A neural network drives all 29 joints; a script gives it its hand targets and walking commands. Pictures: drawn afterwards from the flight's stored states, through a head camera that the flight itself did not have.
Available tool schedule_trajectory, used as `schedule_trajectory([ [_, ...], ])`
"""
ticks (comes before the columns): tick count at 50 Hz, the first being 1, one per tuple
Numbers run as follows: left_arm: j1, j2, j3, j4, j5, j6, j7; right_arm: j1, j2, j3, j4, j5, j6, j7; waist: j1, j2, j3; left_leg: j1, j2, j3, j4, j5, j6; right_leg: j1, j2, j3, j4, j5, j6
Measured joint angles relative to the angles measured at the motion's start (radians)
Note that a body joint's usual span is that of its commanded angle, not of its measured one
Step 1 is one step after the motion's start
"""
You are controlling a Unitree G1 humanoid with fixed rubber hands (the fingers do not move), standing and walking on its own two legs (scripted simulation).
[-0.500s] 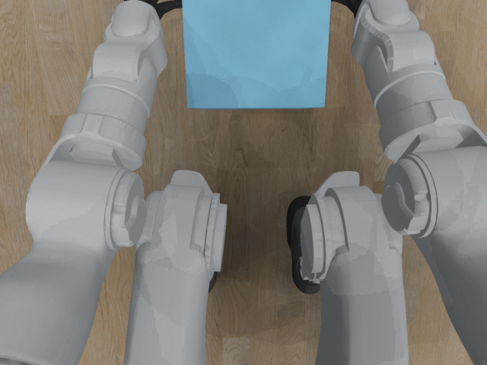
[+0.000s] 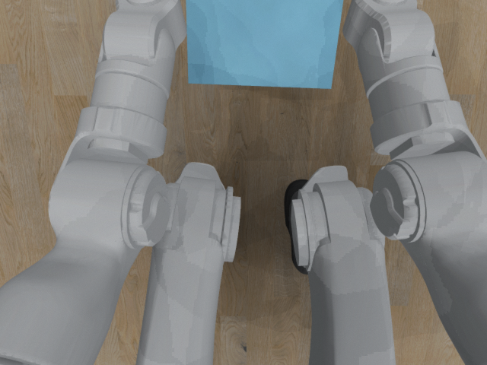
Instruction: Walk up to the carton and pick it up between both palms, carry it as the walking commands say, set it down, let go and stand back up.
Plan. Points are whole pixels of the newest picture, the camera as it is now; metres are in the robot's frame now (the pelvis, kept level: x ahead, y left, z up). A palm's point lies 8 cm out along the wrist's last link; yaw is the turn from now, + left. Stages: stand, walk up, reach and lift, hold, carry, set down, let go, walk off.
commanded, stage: reach and lift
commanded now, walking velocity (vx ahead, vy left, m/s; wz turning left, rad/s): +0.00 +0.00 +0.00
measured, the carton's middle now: (257, 3) +0.55 +0.01 -0.23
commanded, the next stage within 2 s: none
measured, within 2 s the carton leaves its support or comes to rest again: neither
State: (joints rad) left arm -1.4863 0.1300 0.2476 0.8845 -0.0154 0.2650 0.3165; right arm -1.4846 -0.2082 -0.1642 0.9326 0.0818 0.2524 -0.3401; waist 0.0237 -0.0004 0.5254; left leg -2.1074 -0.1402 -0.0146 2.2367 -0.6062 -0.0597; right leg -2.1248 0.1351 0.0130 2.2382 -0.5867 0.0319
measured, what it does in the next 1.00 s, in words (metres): rises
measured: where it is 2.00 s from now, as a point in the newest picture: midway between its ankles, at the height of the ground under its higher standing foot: (253, 241)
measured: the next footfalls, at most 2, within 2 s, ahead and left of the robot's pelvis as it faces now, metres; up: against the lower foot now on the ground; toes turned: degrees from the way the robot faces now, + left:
none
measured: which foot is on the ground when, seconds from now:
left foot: down 0.00-1.00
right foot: down 0.00-1.00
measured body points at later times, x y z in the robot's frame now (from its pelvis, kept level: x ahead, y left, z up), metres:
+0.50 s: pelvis -0.01 +0.01 +0.03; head +0.35 +0.01 +0.28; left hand +0.55 +0.13 -0.10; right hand +0.56 -0.13 -0.11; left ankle +0.12 +0.12 -0.33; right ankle +0.12 -0.11 -0.33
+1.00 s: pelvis -0.03 +0.01 +0.06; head +0.31 +0.00 +0.34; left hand +0.53 +0.13 -0.03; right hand +0.54 -0.13 -0.04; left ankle +0.12 +0.12 -0.33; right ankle +0.12 -0.11 -0.33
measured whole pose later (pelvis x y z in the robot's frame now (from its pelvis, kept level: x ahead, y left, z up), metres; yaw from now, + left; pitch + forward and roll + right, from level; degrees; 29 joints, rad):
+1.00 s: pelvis -0.03 +0.01 +0.06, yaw +0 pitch +23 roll +1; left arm -1.40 0.01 0.38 0.61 0.11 0.41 0.35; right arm -1.43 -0.12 -0.32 0.73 -0.08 0.40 -0.27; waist 0.00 0.00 0.53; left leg -1.90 -0.15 -0.02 2.01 -0.51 -0.05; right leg -1.91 0.15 0.06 2.01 -0.50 0.07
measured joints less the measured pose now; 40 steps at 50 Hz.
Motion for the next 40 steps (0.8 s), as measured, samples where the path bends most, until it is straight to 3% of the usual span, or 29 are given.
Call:
schedule_trajectory([
  [3, -0.015, -0.018, 0.045, -0.008, 0.031, 0.005, 0.040, -0.022, 0.024, -0.038, 0.010, -0.052, 0.005, -0.002, -0.002, 0.002, -0.001, 0.000, -0.003, -0.001, -0.017, 0.015, -0.003, 0.001, 0.000, 0.003, -0.015, 0.013, 0.001],
  [9, -0.016, -0.031, 0.067, -0.036, 0.054, 0.021, 0.038, -0.015, 0.029, -0.056, -0.016, -0.087, 0.032, 0.013, -0.004, 0.014, -0.001, 0.006, -0.005, 0.001, -0.040, 0.032, 0.004, 0.011, 0.003, 0.011, -0.040, 0.025, 0.012],
  [21, 0.020, -0.047, 0.034, -0.134, 0.027, 0.064, 0.059, 0.038, 0.033, -0.057, -0.148, -0.057, 0.090, 0.009, -0.012, 0.003, 0.003, 0.043, -0.005, 0.006, -0.069, 0.034, 0.018, 0.056, 0.011, 0.025, -0.073, 0.024, 0.030],
  [26, 0.049, -0.078, 0.080, -0.165, 0.064, 0.058, 0.053, 0.035, 0.054, -0.102, -0.146, -0.106, 0.091, 0.037, -0.020, -0.007, 0.000, 0.078, -0.009, 0.004, -0.095, 0.036, 0.021, 0.094, 0.008, 0.029, -0.099, 0.022, 0.032],
  [32, 0.101, -0.099, 0.073, -0.240, 0.068, 0.080, 0.072, 0.049, 0.058, -0.101, -0.162, -0.101, 0.097, 0.055, -0.020, -0.011, 0.001, 0.109, -0.011, -0.006, -0.131, 0.048, 0.021, 0.127, 0.009, 0.028, -0.139, 0.034, 0.033],
  [40, 0.097, -0.104, 0.099, -0.259, 0.091, 0.117, 0.056, 0.044, 0.069, -0.110, -0.170, -0.120, 0.125, 0.055, -0.014, -0.005, 0.002, 0.146, -0.008, -0.004, -0.171, 0.069, 0.019, 0.160, 0.016, 0.039, -0.176, 0.058, 0.035],
])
